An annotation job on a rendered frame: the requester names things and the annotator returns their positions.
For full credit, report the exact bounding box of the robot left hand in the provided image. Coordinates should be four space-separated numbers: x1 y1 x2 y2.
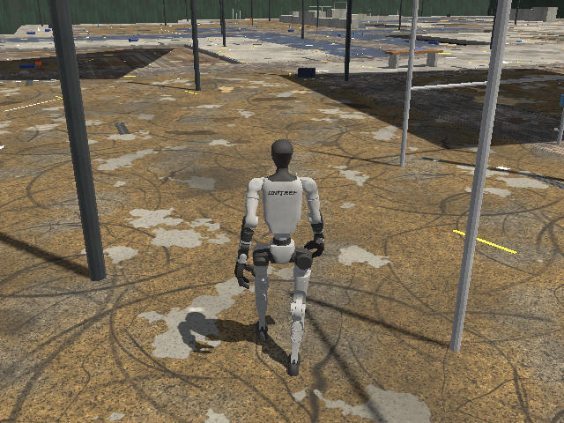
234 262 256 289

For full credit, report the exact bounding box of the right robot forearm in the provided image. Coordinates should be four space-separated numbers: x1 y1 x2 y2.
311 212 324 244

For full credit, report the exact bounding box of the humanoid robot head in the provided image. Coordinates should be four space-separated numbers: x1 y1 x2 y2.
267 139 297 182

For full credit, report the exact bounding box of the right robot upper arm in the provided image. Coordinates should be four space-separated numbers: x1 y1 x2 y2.
301 177 322 224

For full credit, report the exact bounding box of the robot torso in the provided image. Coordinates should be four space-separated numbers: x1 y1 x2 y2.
262 173 303 264

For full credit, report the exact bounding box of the robot right hand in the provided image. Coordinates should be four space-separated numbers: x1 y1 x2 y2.
304 239 324 258

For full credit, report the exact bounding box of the left robot forearm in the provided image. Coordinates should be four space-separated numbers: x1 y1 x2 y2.
236 215 254 263

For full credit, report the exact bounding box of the left robot upper arm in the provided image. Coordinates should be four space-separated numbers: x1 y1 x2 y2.
245 177 264 228

